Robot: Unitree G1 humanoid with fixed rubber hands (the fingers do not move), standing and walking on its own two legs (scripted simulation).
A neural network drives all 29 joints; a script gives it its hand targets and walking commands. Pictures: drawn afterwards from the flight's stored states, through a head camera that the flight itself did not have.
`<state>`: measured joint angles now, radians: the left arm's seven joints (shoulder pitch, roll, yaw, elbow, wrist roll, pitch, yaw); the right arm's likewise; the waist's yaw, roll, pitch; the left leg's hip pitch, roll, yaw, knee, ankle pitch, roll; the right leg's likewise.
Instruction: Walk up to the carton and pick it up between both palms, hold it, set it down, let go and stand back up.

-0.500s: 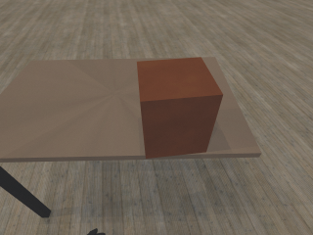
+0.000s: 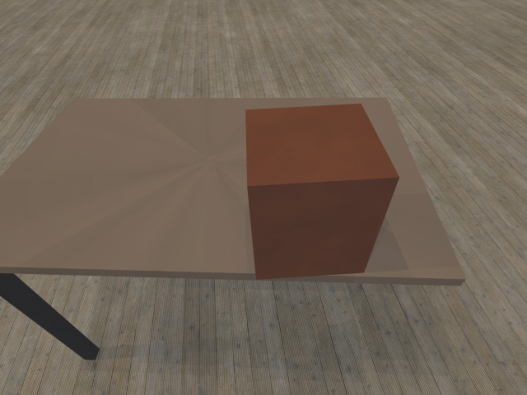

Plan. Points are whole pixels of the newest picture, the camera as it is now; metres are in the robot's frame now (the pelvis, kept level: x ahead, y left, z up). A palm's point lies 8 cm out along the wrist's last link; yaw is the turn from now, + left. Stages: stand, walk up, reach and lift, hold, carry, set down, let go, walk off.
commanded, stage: walk up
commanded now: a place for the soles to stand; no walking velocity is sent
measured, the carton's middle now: (306, 194) +0.47 -0.05 +0.05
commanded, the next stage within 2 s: none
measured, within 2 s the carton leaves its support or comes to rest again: neither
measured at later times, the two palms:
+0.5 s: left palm out of the picture +0.07 +0.23 -0.12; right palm out of the picture +0.09 -0.20 -0.11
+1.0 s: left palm out of the picture +0.05 +0.21 -0.13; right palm out of the picture +0.12 -0.24 -0.11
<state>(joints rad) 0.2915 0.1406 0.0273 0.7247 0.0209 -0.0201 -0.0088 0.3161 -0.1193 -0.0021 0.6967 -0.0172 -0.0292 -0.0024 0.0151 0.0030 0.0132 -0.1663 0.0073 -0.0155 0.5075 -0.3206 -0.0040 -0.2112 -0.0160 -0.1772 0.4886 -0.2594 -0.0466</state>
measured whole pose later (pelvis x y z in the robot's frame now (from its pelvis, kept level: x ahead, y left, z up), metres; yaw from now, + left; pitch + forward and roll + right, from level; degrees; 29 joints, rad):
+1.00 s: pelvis +0.02 -0.03 -0.01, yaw +6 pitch -1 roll -1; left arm 0.36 0.19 0.02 0.71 0.03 0.00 -0.02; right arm 0.34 -0.13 -0.03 0.69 -0.03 -0.02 -0.03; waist 0.02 -0.01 0.03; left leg -0.23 0.03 -0.08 0.63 -0.38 -0.01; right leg -0.19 0.01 -0.28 0.54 -0.34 -0.09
